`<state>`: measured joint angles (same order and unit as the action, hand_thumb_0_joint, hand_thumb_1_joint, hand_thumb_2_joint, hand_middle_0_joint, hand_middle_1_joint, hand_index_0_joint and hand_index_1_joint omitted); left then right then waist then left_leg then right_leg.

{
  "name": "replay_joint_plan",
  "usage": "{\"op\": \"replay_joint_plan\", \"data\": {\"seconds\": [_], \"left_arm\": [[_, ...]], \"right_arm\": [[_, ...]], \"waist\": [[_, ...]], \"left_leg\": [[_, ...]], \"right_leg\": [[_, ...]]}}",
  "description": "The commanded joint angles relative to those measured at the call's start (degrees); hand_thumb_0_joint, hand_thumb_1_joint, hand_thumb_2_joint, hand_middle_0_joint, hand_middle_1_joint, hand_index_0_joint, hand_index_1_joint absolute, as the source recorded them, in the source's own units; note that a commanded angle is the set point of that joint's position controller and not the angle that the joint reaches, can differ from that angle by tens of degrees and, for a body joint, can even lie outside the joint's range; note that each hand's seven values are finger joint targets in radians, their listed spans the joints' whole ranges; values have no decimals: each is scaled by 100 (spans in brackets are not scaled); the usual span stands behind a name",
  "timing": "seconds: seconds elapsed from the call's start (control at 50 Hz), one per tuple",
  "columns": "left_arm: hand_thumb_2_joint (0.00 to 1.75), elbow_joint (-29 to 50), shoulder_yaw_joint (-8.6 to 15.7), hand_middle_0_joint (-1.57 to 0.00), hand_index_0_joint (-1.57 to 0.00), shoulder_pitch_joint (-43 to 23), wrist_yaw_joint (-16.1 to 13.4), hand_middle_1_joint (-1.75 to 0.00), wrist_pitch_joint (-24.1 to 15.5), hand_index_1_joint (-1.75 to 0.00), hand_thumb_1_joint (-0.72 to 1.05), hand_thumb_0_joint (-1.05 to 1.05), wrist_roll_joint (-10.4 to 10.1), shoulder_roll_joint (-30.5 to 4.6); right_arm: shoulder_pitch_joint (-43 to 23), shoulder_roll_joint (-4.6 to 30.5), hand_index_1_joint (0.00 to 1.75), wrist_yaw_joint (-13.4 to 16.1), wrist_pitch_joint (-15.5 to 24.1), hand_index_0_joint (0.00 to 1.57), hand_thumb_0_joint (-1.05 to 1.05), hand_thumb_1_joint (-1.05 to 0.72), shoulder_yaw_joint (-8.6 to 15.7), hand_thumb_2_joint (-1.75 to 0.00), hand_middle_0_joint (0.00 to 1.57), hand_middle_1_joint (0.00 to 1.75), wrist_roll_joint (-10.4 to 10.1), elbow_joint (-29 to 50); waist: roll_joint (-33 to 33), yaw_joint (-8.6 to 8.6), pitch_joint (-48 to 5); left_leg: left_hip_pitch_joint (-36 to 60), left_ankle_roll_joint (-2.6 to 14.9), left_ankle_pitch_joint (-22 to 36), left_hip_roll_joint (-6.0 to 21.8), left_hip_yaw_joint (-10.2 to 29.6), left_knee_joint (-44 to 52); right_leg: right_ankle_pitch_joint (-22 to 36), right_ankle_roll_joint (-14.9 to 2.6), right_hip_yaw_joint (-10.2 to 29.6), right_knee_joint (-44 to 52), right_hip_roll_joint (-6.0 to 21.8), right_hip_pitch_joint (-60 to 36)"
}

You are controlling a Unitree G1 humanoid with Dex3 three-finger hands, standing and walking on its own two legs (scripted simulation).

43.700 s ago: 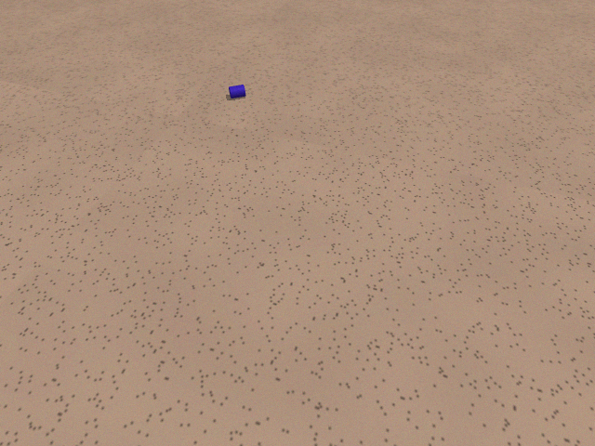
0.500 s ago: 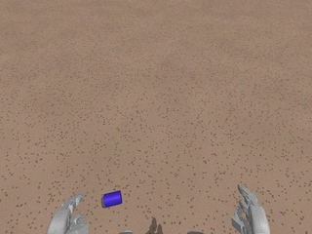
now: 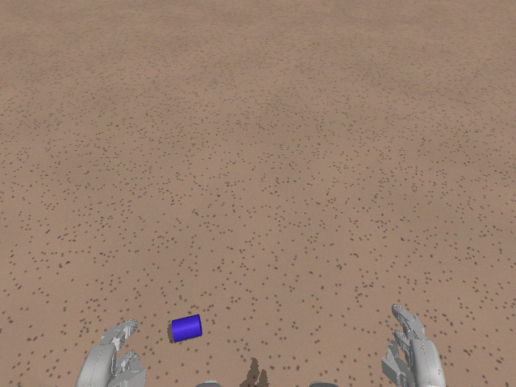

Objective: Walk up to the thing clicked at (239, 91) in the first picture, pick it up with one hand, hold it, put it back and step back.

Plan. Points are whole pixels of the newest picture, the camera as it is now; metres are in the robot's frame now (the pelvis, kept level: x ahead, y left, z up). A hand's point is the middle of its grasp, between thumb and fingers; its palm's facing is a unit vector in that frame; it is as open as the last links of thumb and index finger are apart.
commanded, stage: home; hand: left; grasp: from above
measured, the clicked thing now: (187, 327) +0.44 +0.25 -0.68
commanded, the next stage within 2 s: stand in 0.58 s
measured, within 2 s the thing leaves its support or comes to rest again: neither
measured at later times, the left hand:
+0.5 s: hand (144, 372) +0.17 +0.18 -0.04, palm faces +0.05 -0.98 -0.21, open 7.4 cm
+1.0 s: hand out of the picture +0.10 +0.24 -0.11, palm faces +0.03 -0.94 -0.35, open 7.4 cm
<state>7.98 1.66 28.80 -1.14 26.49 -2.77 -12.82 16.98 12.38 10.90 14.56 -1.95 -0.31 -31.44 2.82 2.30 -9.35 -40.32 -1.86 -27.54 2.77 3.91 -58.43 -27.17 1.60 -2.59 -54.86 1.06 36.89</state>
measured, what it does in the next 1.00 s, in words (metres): stands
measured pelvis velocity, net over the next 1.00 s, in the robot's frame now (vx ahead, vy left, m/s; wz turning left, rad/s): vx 0.00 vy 0.01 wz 0.01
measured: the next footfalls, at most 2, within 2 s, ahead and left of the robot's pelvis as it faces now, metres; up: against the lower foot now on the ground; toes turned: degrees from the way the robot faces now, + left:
none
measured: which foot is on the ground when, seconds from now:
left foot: down 0.00-1.00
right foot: down 0.00-1.00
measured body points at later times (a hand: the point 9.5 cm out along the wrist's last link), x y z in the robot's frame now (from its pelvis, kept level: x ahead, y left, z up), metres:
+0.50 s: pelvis +0.01 +0.00 +0.00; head +0.02 +0.00 +0.45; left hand +0.16 +0.23 -0.03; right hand +0.16 -0.25 -0.06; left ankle +0.02 +0.13 -0.68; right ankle +0.00 -0.14 -0.68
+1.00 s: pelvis +0.00 +0.01 +0.03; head +0.01 +0.01 +0.48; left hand +0.10 +0.29 -0.08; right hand +0.10 -0.28 -0.09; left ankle +0.02 +0.13 -0.68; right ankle +0.00 -0.14 -0.68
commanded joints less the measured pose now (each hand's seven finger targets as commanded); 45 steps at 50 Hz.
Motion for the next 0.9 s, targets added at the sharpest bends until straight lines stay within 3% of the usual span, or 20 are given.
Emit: {"op": "replay_joint_plan", "data": {"seconds": [0.0, 0.06, 0.08, 0.1, 0.14, 0.24, 0.32, 0.36, 0.4, 0.44, 0.46, 0.48, 0.64, 0.66, 0.68, 0.7, 0.72, 0.76, 0.8, 0.88], "left_arm": [[90, 961, 332, -20, -20, -63, -30, -30, -251, -30, 90, 0, -10, -489], [90, 1366, 491, -20, -20, -279, -52, -30, -301, -30, 90, 0, -2, -778], [90, 1123, 320, -20, -20, -158, -46, -30, -289, -30, 90, 0, 19, -615], [90, 1224, 396, -20, -20, -222, -41, -30, -302, -30, 90, 0, -1, -678], [90, 983, 269, -20, -20, -102, -25, -30, -262, -30, 90, 0, -8, -506], [90, 1287, 420, -20, -20, -172, -52, -30, -302, -30, 90, 0, 9, -721], [90, 930, 282, -20, -20, -2, -42, -30, -254, -30, 90, 0, -23, -462], [90, 1279, 508, -20, -20, -116, -66, -30, -270, -30, 90, 0, -38, -743], [90, 1048, 226, -20, -20, 4, -21, -30, -247, -30, 90, 0, -30, -479], [90, 1204, 404, -20, -20, -136, -49, -30, -277, -30, 90, 0, -19, -636], [90, 925, 321, -20, -20, -15, -38, -30, -245, -30, 90, 0, -4, -518], [90, 1412, 429, -20, -20, -308, -47, -30, -300, -30, 90, 0, -29, -738], [90, 1188, 388, -20, -20, -48, -68, -30, -272, -30, 90, 0, -6, -651], [90, -822, 346, -20, -20, -1820, -289, -30, -1502, -30, 90, 0, 671, -1068], [90, -1871, 467, -20, -20, -1344, -242, -30, -1890, -30, 90, 0, 678, -1216], [90, -2157, 453, -20, -20, -1314, -211, -30, -2082, -30, 90, 0, 720, -1302], [90, -2312, 405, -20, -20, -1385, -173, -30, -2188, -30, 90, 0, 712, -1313], [90, -2712, 359, -20, -20, -1592, -117, -30, -2352, -30, 90, 0, 665, -1311], [90, -3177, 403, -20, -20, -1551, -116, -30, -2379, -30, 90, 0, 594, -1247], [90, -4008, 385, -20, -20, -1805, -132, -30, -2550, -30, 90, 0, 573, -1202]], "right_arm": [[-431, 693, 30, 74, 355, 20, 0, -90, 314, -90, 20, 30, 0, 919], [-429, 744, 30, 80, 335, 20, 0, -90, 363, -90, 20, 30, 5, 974], [-410, 687, 30, 79, 332, 20, 0, -90, 313, -90, 20, 30, 6, 908], [-408, 688, 30, 79, 341, 20, 0, -90, 311, -90, 20, 30, 14, 938], [-396, 676, 30, 78, 330, 20, 0, -90, 306, -90, 20, 30, 7, 895], [-438, 759, 30, 63, 292, 20, 0, -90, 369, -90, 20, 30, 4, 969], [-391, 649, 30, 64, 286, 20, 0, -90, 302, -90, 20, 30, -4, 927], [-408, 717, 30, 74, 274, 20, 0, -90, 349, -90, 20, 30, -9, 1011], [-366, 700, 30, 45, 260, 20, 0, -90, 321, -90, 20, 30, -4, 937], [-368, 706, 30, 58, 256, 20, 0, -90, 348, -90, 20, 30, 5, 924], [-408, 687, 30, 65, 261, 20, 0, -90, 337, -90, 20, 30, -6, 952], [-408, 730, 30, 58, 260, 20, 0, -90, 352, -90, 20, 30, -8, 986], [-399, 734, 30, 57, 235, 20, 0, -90, 366, -90, 20, 30, 1, 990], [-718, 1341, 30, -285, -425, 20, 0, -90, 539, -90, 20, 30, 641, -449], [-809, 1402, 30, -481, -662, 20, 0, -90, 636, -90, 20, 30, 668, -532], [-842, 1364, 30, -608, -767, 20, 0, -90, 611, -90, 20, 30, 683, -499], [-812, 1333, 30, -686, -855, 20, 0, -90, 620, -90, 20, 30, 656, -465], [-737, 1221, 30, -877, -889, 20, 0, -90, 583, -90, 20, 30, 423, -678], [-817, 1310, 30, -971, -936, 20, 0, -90, 663, -90, 20, 30, 329, -852], [-891, 1342, 30, -1022, -1051, 20, 0, -90, 706, -90, 20, 30, 324, -1201]], "waist": [[12, -15, -355], [-66, -23, -530], [-118, 15, -323], [-59, -16, -351], [-39, 20, -325], [83, -24, -504], [-70, 3, -349], [-46, -34, -599], [-114, 50, -440], [41, -4, -437], [-26, 11, -418], [-53, 8, -420], [-25, -15, -517], [-466, -407, 915], [-763, -404, 477], [-887, -320, 453], [-770, -270, 609], [-189, -325, 358], [-382, -427, 310], [-172, -419, 384]], "left_leg": [[608, 212, 894, -218, -146, 1048], [626, 228, 1144, -246, -212, 913], [561, 236, 1060, -253, -214, 916], [556, 238, 1021, -256, -216, 916], [563, 233, 982, -246, -204, 950], [680, 200, 1174, -210, -165, 1006], [561, 224, 1121, -238, -185, 917], [636, 241, 1293, -261, -242, 831], [640, 239, 1265, -237, -216, 874], [645, 211, 1214, -222, -207, 914], [609, 217, 1196, -224, -185, 911], [598, 233, 1108, -228, -187, 929], [653, 224, 1453, -233, -215, 850], [585, 475, 2158, -123, 15, 1288], [890, 566, 1974, -161, -168, 1317], [1049, 588, 1775, -169, -155, 1358], [1019, 541, 1614, -223, -100, 1452], [1530, 569, 1495, -203, -30, 1734], [1826, 543, 1705, -143, -7, 1775], [1993, 550, 1611, -10, 222, 2196]], "right_leg": [[782, -137, -170, 935, -227, -107], [1037, -113, -131, 966, -205, -235], [972, -104, -132, 967, -203, -131], [950, -103, -121, 980, -200, -141], [912, -110, -130, 975, -209, -92], [1027, -147, -175, 861, -242, -169], [1019, -123, -154, 924, -216, -134], [1228, -96, -110, 955, -185, -263], [1199, -103, -130, 910, -212, -191], [1096, -121, -150, 884, -219, -140], [1084, -120, -148, 899, -216, -130], [1021, -113, -155, 921, -218, -150], [1360, -123, -146, 851, -204, -279], [994, -301, 180, 1179, 266, -1340], [823, -496, 671, 1411, 388, -1466], [721, -594, 916, 1525, 476, -1350], [724, -619, 831, 1587, 381, -1172], [1102, -461, 628, 1401, 392, -1524], [1068, -389, 570, 1533, 393, -1457], [1106, -277, 438, 1743, 370, -1739]]}}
